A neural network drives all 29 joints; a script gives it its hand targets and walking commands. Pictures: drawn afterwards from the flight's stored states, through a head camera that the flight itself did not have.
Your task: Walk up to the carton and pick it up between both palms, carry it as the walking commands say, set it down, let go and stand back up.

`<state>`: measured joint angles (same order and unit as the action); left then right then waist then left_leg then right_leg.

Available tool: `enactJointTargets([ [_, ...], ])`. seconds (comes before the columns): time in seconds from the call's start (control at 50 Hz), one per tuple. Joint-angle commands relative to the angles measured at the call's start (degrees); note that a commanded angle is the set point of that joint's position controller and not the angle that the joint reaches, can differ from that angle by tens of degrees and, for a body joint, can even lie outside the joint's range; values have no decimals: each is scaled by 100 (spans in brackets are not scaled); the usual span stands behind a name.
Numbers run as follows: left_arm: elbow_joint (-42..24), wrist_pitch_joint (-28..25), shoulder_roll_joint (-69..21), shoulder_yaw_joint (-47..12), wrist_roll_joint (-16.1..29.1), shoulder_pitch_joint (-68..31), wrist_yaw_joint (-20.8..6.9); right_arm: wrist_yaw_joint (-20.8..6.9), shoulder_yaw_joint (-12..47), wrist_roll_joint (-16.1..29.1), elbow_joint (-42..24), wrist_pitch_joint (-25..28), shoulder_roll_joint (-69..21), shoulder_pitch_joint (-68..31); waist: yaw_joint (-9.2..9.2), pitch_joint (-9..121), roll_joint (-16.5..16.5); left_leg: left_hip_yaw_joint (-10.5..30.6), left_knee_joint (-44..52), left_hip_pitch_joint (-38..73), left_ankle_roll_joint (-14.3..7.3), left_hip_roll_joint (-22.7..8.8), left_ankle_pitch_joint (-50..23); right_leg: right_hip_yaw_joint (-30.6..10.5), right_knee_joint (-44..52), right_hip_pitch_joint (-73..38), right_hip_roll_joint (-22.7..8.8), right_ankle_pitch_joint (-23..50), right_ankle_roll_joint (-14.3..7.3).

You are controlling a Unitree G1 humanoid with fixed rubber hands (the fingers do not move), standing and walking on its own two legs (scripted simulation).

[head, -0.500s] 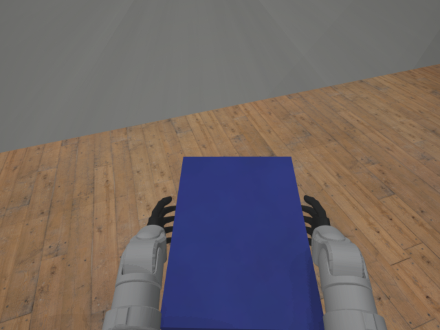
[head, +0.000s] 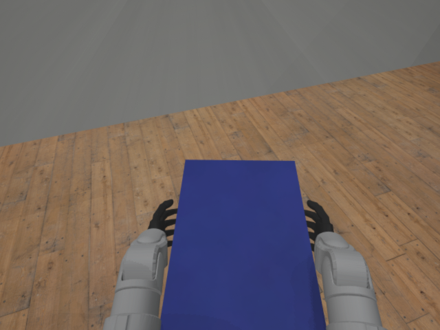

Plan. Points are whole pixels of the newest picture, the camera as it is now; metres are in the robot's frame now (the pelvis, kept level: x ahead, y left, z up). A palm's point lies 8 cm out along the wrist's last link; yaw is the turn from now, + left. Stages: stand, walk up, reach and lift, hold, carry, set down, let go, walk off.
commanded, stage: hold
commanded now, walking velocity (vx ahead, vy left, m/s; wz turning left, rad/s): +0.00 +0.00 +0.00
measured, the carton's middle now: (238, 259) +0.26 +0.00 -0.03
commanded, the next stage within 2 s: carry in 1.26 s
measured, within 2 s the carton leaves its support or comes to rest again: neither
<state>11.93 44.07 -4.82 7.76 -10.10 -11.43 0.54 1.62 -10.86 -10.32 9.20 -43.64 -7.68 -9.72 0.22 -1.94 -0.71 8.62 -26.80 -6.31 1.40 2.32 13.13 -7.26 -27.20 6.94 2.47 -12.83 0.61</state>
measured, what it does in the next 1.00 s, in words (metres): stands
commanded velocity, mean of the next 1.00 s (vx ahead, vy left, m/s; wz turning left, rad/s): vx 0.00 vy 0.00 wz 0.00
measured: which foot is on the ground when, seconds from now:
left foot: down 0.00-1.00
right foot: down 0.00-1.00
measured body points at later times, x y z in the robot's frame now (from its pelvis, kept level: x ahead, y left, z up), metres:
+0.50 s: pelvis -0.01 -0.01 +0.00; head -0.05 +0.00 +0.44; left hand +0.28 +0.15 +0.03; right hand +0.28 -0.16 +0.03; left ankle +0.03 +0.14 -0.74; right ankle +0.03 -0.13 -0.74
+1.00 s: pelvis +0.00 +0.00 +0.00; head -0.04 +0.00 +0.45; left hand +0.29 +0.15 +0.03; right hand +0.28 -0.16 +0.03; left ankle +0.03 +0.14 -0.74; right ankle +0.03 -0.13 -0.74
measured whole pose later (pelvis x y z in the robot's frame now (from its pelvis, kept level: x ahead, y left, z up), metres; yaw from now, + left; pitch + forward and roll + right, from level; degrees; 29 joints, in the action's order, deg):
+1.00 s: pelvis +0.00 +0.00 +0.00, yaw +0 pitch -7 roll +0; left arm 10.8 44.9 -5.3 7.8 -10.6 -10.5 0.6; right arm 1.2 -10.6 -10.5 8.8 -43.9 -7.6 -9.1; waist -0.1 -0.5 -0.4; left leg 8.1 -26.6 -5.9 1.5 2.0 13.5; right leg -7.4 -27.4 6.9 2.7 -13.2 0.4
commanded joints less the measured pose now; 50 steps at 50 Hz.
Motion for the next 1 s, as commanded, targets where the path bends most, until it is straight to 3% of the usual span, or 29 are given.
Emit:
enactJointTargets([
  [0.0,-1274,-302,-5451,-3587,1578,-4024,-1253,-1392,3775,1462,-397,49,-5423,-3528,19,1758,162,-354,503,194,-103,322,-573,324,510,-117,299,449,-29],
  [0.02,-1048,-280,-5425,-3485,1551,-3880,-1258,-1373,3788,1474,-443,70,-5386,-3616,-46,1745,-3,-344,513,178,-131,293,-373,332,531,-116,268,318,-24],
  [0.04,-996,-293,-5460,-3415,1475,-3826,-1264,-1380,3833,1491,-493,79,-5356,-3681,81,1764,232,-388,512,131,-116,324,-427,298,515,-141,267,387,-33],
  [0.08,-917,-284,-5469,-3406,1509,-3764,-1267,-1383,3802,1450,-536,102,-5282,-3728,-5,1746,6,-353,490,140,-117,305,-529,345,504,-127,285,421,-40],
  [0.1,-1070,-311,-5492,-3482,1540,-3843,-1272,-1393,3864,1486,-568,91,-5409,-3694,-10,1977,105,-370,458,132,-125,336,-595,322,466,-302,248,595,-21],
  [0.14,-1073,-312,-5540,-3430,1561,-3745,-1288,-1412,4035,1615,-727,74,-5535,-3897,121,2066,18,-406,442,124,-146,355,-715,337,425,-443,254,736,12],
  [0.22,-1075,-294,-5527,-3438,1537,-3881,-1289,-1425,3938,1534,-551,55,-5480,-3831,78,1834,-11,-414,483,177,-142,330,-601,323,500,-252,274,530,11],
  [0.24,-1157,-329,-5512,-3442,1593,-3891,-1302,-1420,4013,1618,-646,93,-5587,-3867,176,1978,-111,-406,433,239,-161,320,-707,306,479,-274,276,532,22],
  [0.26,-1043,-272,-5507,-3394,1518,-3889,-1326,-1433,3867,1523,-627,66,-5437,-3829,98,1834,208,-469,489,122,-133,369,-494,291,523,-265,245,458,-15],
  [0.32,-1299,-315,-5557,-3630,1692,-4131,-1317,-1437,3853,1493,-457,54,-5552,-3694,-51,1981,-82,-378,456,189,-146,345,-444,318,491,-177,278,374,5],
  [0.36,-1285,-328,-5597,-3599,1683,-4321,-1370,-1398,3767,1481,-375,76,-5592,-3801,-138,1845,14,-388,415,125,-144,308,-329,285,473,-63,251,262,-12],
  [0.44,-974,-295,-5444,-3399,1566,-4423,-1418,-1433,3644,1433,-201,96,-5545,-3941,34,1822,160,-455,478,-48,-130,336,116,282,526,-65,206,-193,-40],
  [0.48,-792,-294,-5505,-3331,1515,-4406,-1388,-1462,3578,1431,-44,93,-5532,-3999,0,1777,110,-407,487,36,-130,312,175,312,537,6,208,-273,-55],
  [0.5,-869,-310,-5595,-3358,1508,-4504,-1416,-1492,3611,1415,-164,130,-5564,-4046,61,1765,336,-477,470,-99,-133,369,86,266,538,-56,184,-87,-72],
  [0.52,-782,-310,-5611,-3374,1590,-4373,-1425,-1462,3602,1403,-129,105,-5558,-3982,-50,1874,3,-393,448,49,-149,298,43,294,532,-82,202,-97,-59],
  [0.54,-870,-308,-5565,-3413,1588,-4412,-1427,-1451,3579,1398,-114,107,-5590,-3854,-92,2004,164,-425,437,36,-118,351,-22,320,515,-189,193,87,-45],
  [0.56,-940,-365,-5676,-3392,1600,-4506,-1446,-1499,3781,1503,-381,162,-5674,-4259,50,2052,42,-433,439,-30,-166,337,-120,293,483,-199,199,79,-25],
  [0.66,-1001,-329,-5734,-3410,1581,-4421,-1385,-1491,3715,1465,-369,92,-5533,-4007,-71,2189,201,-404,403,78,-129,338,-303,279,437,-210,228,374,-34],
  [0.7,-939,-295,-5627,-3314,1564,-4053,-1385,-1503,3848,1544,-388,52,-5654,-3965,64,2172,-77,-445,378,122,-172,356,-526,286,453,-232,247,553,23],
  [0.76,-1172,-288,-5622,-3427,1534,-4042,-1361,-1482,3916,1594,-485,53,-5656,-3778,56,2188,165,-435,415,118,-143,352,-626,242,444,-419,227,789,23],
  [0.8,-1183,-267,-5644,-3416,1575,-3762,-1334,-1455,4008,1628,-671,40,-5621,-3723,46,2027,-74,-414,415,264,-149,348,-950,294,473,-359,286,994,64],
  [0.82,-1230,-213,-5748,-3537,1638,-3921,-1339,-1469,3819,1562,-448,12,-5556,-3480,-103,2041,119,-355,459,221,-99,320,-968,279,473,-356,293,1051,9],
  [0.84,-1225,-192,-5723,-3516,1608,-3521,-1322,-1448,3964,1605,-614,-4,-5552,-3371,-26,1992,-61,-374,467,338,-101,309,-1211,291,495,-384,321,1246,48],
  [0.88,-1275,-181,-5670,-3524,1568,-3610,-1320,-1444,3927,1586,-729,22,-5448,-3479,7,2058,167,-420,506,251,-63,341,-1205,275,489,-558,305,1396,42],
  [0.9,-1524,-184,-5544,-3640,1613,-3723,-1279,-1459,3814,1540,-535,-33,-5462,-3223,-69,1894,152,-375,515,310,-74,304,-1061,278,500,-395,292,1194,18],
  [0.92,-1284,-180,-5609,-3521,1573,-3582,-1302,-1436,3905,1549,-702,-3,-5391,-3326,-2,1807,181,-372,531,236,-116,297,-1016,231,515,-409,286,1117,-9],
  [0.94,-1380,-157,-5519,-3526,1575,-3421,-1290,-1424,3929,1549,-734,-46,-5435,-3281,-58,1750,-129,-354,515,335,-145,302,-977,260,560,-350,278,1049,36],
  [0.96,-1279,-146,-5467,-3476,1483,-3507,-1303,-1413,3844,1508,-676,-37,-5376,-3297,41,1567,74,-390,570,204,-112,312,-787,262,582,-354,295,824,18],
  [0.98,-1368,-170,-5485,-3503,1536,-3670,-1276,-1454,3824,1528,-557,-9,-5484,-3366,7,1613,11,-377,591,181,-152,298,-751,265,565,-370,275,845,6],
])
